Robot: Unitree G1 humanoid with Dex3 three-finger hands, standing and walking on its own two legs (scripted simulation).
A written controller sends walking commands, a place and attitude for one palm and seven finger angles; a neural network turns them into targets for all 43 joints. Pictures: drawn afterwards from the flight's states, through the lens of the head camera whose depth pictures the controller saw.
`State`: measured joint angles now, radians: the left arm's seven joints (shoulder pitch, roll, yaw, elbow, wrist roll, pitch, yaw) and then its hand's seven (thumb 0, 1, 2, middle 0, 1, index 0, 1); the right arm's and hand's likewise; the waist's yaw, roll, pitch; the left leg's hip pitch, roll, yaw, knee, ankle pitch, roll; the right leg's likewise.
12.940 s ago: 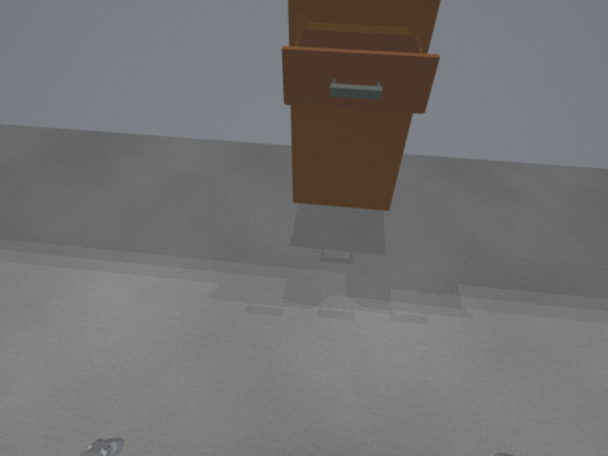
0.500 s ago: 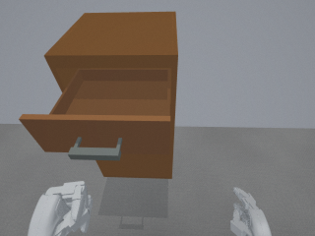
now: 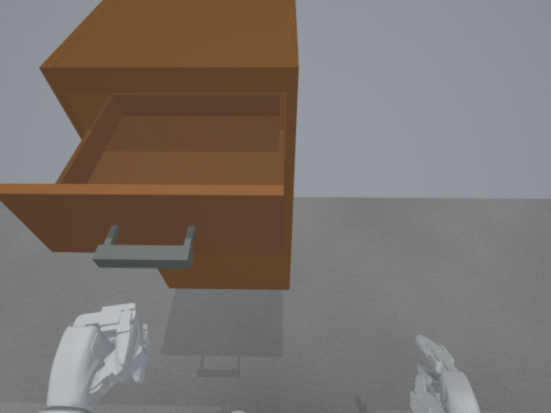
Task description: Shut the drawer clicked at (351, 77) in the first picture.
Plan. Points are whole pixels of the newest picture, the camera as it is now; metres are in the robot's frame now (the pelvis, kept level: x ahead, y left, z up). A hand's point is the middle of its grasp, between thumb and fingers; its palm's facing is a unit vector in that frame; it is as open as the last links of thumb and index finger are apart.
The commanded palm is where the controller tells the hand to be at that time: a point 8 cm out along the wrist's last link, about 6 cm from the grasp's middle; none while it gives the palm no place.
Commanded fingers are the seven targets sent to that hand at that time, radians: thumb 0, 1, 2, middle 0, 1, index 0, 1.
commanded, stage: bring the fist close to the handle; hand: left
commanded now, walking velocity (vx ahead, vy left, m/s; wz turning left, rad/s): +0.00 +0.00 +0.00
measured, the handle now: (148, 244) +0.35 +0.22 +0.04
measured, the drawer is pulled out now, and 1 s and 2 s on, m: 0.26 0.26 0.18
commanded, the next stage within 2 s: push the drawer shut in 0.80 s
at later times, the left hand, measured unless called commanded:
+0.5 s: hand (158, 328) +0.23 +0.17 +0.03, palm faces -0.01 -1.00 -0.02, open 3.3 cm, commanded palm +0.20 +0.23 +0.04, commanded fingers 0.00 0.90 0.90 -1.40 -1.60 -1.40 -1.60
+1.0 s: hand (163, 328) +0.23 +0.16 +0.03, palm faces +0.01 -1.00 -0.04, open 3.3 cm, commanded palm +0.22 +0.22 +0.04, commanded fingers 0.00 0.90 0.90 -1.40 -1.60 -1.40 -1.60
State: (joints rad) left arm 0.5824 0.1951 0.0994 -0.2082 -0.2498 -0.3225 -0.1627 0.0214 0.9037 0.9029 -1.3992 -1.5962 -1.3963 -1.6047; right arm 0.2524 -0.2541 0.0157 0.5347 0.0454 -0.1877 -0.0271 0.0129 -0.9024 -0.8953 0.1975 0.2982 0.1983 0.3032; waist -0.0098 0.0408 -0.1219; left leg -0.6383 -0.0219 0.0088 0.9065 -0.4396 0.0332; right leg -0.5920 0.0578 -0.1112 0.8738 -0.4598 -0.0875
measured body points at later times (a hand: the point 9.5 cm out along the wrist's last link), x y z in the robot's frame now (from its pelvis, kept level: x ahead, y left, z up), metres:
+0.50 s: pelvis -0.01 +0.03 -0.03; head +0.06 +0.03 +0.42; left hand +0.22 +0.23 +0.03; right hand +0.16 -0.21 -0.11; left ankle +0.01 +0.10 -0.69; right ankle -0.01 -0.06 -0.69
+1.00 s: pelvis -0.01 +0.04 -0.03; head +0.05 +0.04 +0.42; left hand +0.22 +0.22 +0.04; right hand +0.17 -0.19 -0.11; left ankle +0.01 +0.10 -0.69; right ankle -0.01 -0.06 -0.69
